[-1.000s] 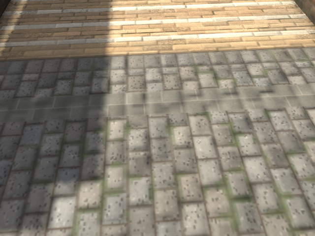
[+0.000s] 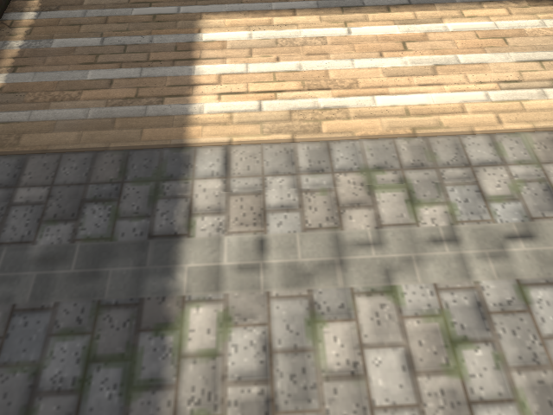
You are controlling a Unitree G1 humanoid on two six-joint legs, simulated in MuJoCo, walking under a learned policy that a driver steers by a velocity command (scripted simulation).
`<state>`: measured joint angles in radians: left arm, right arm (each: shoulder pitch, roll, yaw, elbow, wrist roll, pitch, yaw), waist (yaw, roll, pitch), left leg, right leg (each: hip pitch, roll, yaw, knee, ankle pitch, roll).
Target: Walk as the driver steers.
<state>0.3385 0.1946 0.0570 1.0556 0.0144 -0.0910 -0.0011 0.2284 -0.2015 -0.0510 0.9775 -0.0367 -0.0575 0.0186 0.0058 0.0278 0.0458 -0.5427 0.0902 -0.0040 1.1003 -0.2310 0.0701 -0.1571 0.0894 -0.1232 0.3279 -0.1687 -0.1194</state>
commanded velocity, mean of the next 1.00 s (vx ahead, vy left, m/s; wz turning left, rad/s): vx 0.50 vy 0.00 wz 0.03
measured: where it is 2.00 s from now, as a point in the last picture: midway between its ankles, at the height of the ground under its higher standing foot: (257, 220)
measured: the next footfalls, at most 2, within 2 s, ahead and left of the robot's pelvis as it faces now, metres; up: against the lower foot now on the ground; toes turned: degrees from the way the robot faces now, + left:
left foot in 0.34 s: +0.37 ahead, +0.11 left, +0.00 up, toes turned +4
right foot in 0.88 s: +0.68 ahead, -0.07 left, +0.00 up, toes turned -5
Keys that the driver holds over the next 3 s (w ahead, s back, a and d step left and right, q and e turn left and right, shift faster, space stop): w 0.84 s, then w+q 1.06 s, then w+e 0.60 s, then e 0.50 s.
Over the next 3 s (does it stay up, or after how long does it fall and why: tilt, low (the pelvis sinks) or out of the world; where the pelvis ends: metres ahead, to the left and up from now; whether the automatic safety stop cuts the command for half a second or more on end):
stays up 1.47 0.31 -0.02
